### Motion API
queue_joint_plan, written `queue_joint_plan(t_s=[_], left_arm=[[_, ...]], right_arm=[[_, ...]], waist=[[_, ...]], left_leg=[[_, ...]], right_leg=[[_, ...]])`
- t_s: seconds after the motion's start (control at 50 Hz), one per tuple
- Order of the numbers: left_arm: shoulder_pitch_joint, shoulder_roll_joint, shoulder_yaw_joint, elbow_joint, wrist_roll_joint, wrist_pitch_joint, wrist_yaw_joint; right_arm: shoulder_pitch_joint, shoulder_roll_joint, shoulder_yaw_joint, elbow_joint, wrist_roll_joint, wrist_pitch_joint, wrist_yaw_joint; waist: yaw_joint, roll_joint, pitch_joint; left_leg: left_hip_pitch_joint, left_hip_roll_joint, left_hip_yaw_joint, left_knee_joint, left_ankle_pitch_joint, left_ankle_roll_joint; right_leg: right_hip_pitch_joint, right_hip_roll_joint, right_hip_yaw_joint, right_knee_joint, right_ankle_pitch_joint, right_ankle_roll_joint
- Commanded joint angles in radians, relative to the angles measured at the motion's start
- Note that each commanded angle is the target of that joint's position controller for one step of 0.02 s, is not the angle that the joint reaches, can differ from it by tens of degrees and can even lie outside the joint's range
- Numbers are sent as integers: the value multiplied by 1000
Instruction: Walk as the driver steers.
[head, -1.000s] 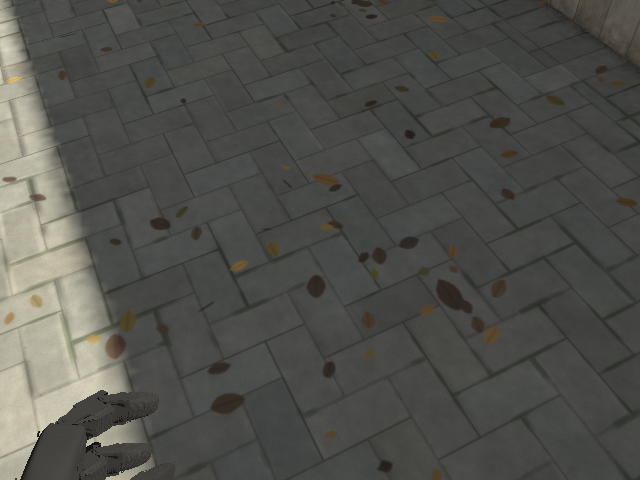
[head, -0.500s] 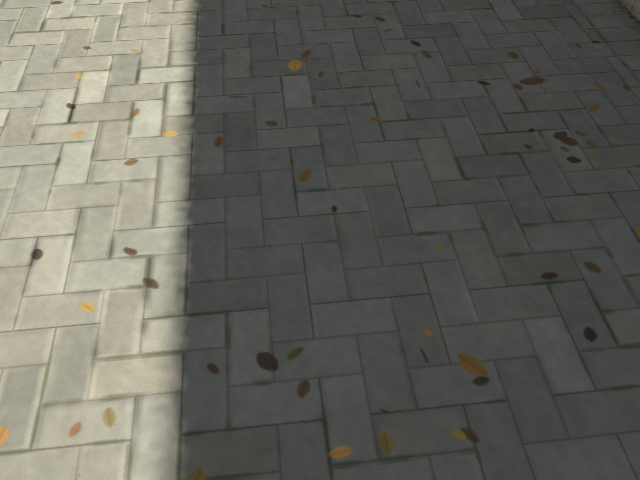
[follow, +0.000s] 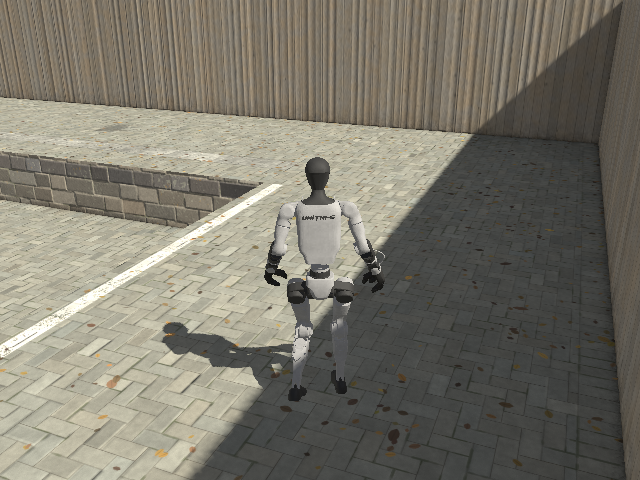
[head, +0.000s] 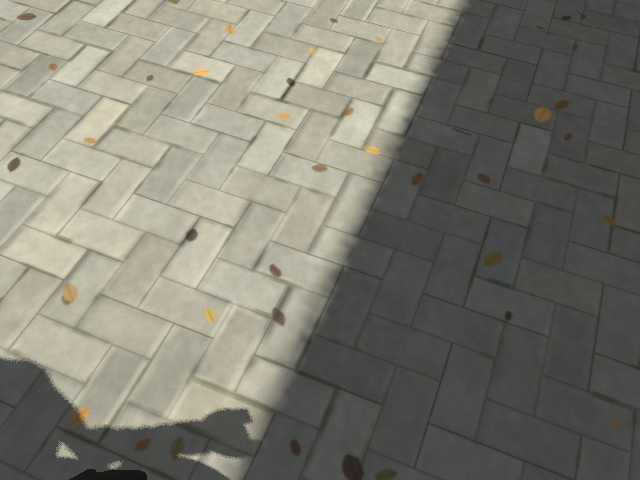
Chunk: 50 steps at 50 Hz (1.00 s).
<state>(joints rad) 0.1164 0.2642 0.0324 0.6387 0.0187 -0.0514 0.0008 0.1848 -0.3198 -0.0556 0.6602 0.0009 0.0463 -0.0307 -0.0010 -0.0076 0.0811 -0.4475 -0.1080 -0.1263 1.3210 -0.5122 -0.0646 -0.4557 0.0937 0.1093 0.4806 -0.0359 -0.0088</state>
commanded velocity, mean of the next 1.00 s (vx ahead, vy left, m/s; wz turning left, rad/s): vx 0.55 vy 0.00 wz -0.32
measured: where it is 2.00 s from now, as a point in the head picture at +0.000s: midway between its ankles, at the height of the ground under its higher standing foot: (519, 228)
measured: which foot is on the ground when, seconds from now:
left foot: up 0.00-0.18, down 0.20-0.74, up 0.76-1.00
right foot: down 0.00-0.22, up 0.24-0.72, down 0.74-1.00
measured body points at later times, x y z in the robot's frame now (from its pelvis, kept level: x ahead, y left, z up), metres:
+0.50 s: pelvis +0.10 -0.03 +0.02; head +0.10 -0.03 +0.48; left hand +0.33 +0.21 -0.06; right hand +0.10 -0.33 -0.07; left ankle +0.08 +0.10 -0.72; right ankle +0.09 -0.21 -0.62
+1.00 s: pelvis +0.32 -0.30 +0.01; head +0.31 -0.31 +0.46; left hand +0.44 -0.06 -0.11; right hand +0.30 -0.60 -0.10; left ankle +0.47 -0.18 -0.61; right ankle +0.20 -0.34 -0.72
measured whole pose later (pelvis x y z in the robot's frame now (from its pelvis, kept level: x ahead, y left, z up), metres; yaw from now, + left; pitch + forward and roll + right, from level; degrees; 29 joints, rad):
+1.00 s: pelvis +0.32 -0.30 +0.01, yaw -24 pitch -1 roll -1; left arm 0.43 0.24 0.05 0.80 0.02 -0.10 -0.02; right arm 0.28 -0.30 -0.07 0.78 0.06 -0.04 0.02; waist 0.04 0.05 0.01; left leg -0.77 0.12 -0.06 1.25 -0.03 0.04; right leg -0.02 0.01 -0.21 0.39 -0.36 -0.03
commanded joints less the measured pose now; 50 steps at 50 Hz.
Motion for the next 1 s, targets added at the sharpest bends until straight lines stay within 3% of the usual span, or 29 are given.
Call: queue_joint_plan(t_s=[0.02, 0.08, 0.12, 0.18, 0.2, 0.22, 0.24, 0.26, 0.28, 0.3, 0.32, 0.34, 0.42, 0.5, 0.6, 0.64, 0.68, 0.7, 0.72, 0.74, 0.76, 0.78, 0.8, 0.82, 0.86, 0.88, 0.9, 0.96, 1.0], left_arm=[[-15, 117, 29, -58, -22, 8, -10], [56, 180, 64, -37, -20, 25, -3], [54, 195, 75, -50, -35, 35, -1], [53, 195, 86, -53, -55, 61, 15], [69, 184, 85, -50, -58, 68, 22], [75, 157, 79, -62, -57, 71, 26], [77, 142, 76, -79, -67, 68, 26], [131, 182, 94, -67, -58, 62, 22], [165, 216, 105, -43, -52, 68, 20], [188, 205, 105, -31, -48, 77, 22], [194, 184, 99, -30, -39, 82, 20], [184, 164, 90, -35, -39, 79, 10], [75, 132, 71, -91, -48, 51, -10], [29, 115, 57, -126, -58, 42, -25], [-58, 86, 29, -159, -61, 40, -49], [-87, 62, 12, -162, -63, 32, -52], [-100, 76, 9, -162, -63, 24, -61], [-76, 103, 19, -157, -55, 19, -63], [61, 146, 44, -120, -54, 13, -60], [301, 218, 87, -45, -54, 15, -48], [472, 318, 117, -3, -42, 20, -24], [499, 387, 110, -19, -18, 4, -16], [446, 275, 80, -30, -11, -20, -27], [411, 234, 65, 2, -22, -31, -37], [266, 145, 41, 20, -13, -38, -42], [215, 96, 30, 20, 1, -47, -41], [184, 63, 27, 29, -1, -57, -38], [163, 49, 32, 70, -2, -73, -24], [163, 48, 31, 85, 8, -76, -9]], right_arm=[[27, -25, 2, -72, -31, -14, -3], [20, -17, 8, -57, -9, -37, -8], [14, -53, -2, -43, 0, -28, -5], [-16, -61, -10, -41, -1, -29, 8], [-2, -78, -18, -35, -4, -33, 10], [28, -130, -32, -29, -26, -36, 9], [15, -156, -37, -35, -55, -37, 9], [-68, -129, -32, -51, -73, -46, 7], [-113, -79, -19, -67, -59, -55, -3], [-136, -60, -14, -71, -30, -65, -11], [-123, -65, -14, -65, -4, -75, -15], [-96, -70, -13, -55, 5, -83, -17], [42, -96, -24, -18, -17, -112, -6], [78, -134, -41, 7, -22, -126, 11], [114, -172, -65, 44, -5, -130, 22], [159, -161, -62, 72, 5, -133, 34], [162, -177, -62, 93, 22, -124, 43], [160, -205, -65, 104, 31, -120, 44], [147, -219, -60, 120, 35, -117, 44], [158, -197, -43, 132, 32, -125, 44], [171, -94, -7, 104, 11, -143, 51], [203, -10, 18, 63, 30, -170, 51], [100, -107, -12, 51, 79, -181, 43], [42, -111, -19, 25, 86, -182, 36], [86, -81, -19, 45, 40, -161, 28], [153, -62, -21, 71, 49, -139, 38], [186, -43, -22, 93, 60, -117, 47], [158, -1, -17, 98, 57, -77, 51], [98, 3, -14, 70, 57, -75, 52]], waist=[[-33, -49, -119], [-21, -138, -217], [-26, -134, -225], [-42, -128, -167], [-50, -124, -164], [-56, -40, -179], [-45, 162, -169], [-3, 221, -148], [21, 153, -154], [29, 152, -141], [20, 165, -129], [6, 153, -106], [-71, 102, -57], [-77, 115, -13], [-82, 98, 61], [-85, 69, 88], [-58, 69, 114], [-22, 88, 95], [81, 90, 8], [215, 69, -145], [271, -91, -294], [205, -298, -496], [229, -129, -412], [200, -116, -228], [81, -146, -103], [28, -199, -104], [2, -174, -95], [-23, -78, -4], [-26, -81, 58]], left_leg=[[22, 56, 81, -344, 6, -3], [106, 20, 47, -555, 42, 10], [145, 15, 15, -643, 116, 34], [281, 17, 13, -843, 253, 79], [373, 55, 6, -919, 302, 104], [475, 185, -98, -946, 255, 169], [459, 384, -276, -1020, 294, 280], [366, 491, -337, -1041, 458, 333], [351, 463, -268, -1060, 314, 299], [370, 410, -223, -1077, 160, 248], [409, 399, -209, -1099, 78, 226], [433, 396, -188, -1121, 47, 223], [510, 383, -87, -1167, 30, 222], [486, 406, 21, -1205, 89, 225], [490, 447, 173, -1236, 147, 200], [461, 454, 205, -1259, 187, 211], [430, 461, 236, -1265, 290, 224], [416, 460, 251, -1207, 503, 230], [364, 436, 293, -1018, 807, 221], [217, 382, 318, -738, 997, 196], [-133, 290, 285, -332, 547, 132], [-280, 137, 63, 29, -57, 110], [-374, 135, -56, 137, 9, 117], [-461, 167, -29, 138, 113, 119], [-395, 257, -5, 45, 309, 114], [-317, 287, -7, 39, 381, 111], [-287, 297, 2, 38, 416, 106], [-323, 282, 9, -13, 497, 106], [-337, 243, 47, -126, 578, 117]], right_leg=[[148, -142, 286, -198, 11, -131], [274, -188, 369, -178, 209, -194], [267, -214, 439, -209, -1, -197], [125, -169, 460, -244, -314, -140], [54, -131, 440, -225, -409, -100], [-75, -77, 364, -127, -511, -46], [-184, 22, 175, 129, -569, -8], [-190, 21, 73, 396, -533, 36], [-205, -42, 42, 519, -437, 52], [-251, -61, 24, 574, -352, 55], [-321, -88, 7, 656, -299, 63], [-385, -119, -14, 722, -266, 71], [-502, -187, -58, 720, -183, 95], [-479, -229, -58, 610, -109, 99], [-440, -267, -94, 458, -82, 37], [-358, -252, -100, 372, -136, -3], [-237, -211, -142, 271, -236, -43], [-123, -164, -181, 220, -296, -65], [120, -107, -220, 158, -261, -91], [500, -53, -239, 164, -195, -117], [892, -243, 41, 160, -365, -156], [935, -476, 559, -81, -809, -208], [825, -503, 599, -193, -845, -164], [689, -495, 455, -201, -696, -140], [452, -416, 206, -208, -478, -104], [370, -392, 108, -222, -380, -85], [340, -374, 33, -250, -290, -70], [302, -322, -164, -314, -52, -31], [291, -281, -270, -360, 53, -17]])
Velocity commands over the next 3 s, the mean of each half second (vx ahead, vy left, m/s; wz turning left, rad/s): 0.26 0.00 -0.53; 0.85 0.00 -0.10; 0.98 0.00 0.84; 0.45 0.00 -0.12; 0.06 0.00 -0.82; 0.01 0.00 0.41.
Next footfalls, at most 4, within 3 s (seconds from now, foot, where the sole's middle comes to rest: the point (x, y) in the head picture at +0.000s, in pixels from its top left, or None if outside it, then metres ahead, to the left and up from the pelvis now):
0.20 left None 0.12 0.09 -0.76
0.74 right None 0.23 -0.36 -0.76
1.22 left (512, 364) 0.68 -0.41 -0.76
1.64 right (560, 232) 1.06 -0.61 -0.76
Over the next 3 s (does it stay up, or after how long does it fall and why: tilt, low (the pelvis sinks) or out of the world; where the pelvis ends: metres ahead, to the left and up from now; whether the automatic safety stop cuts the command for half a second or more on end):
stays up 1.07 -0.52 0.00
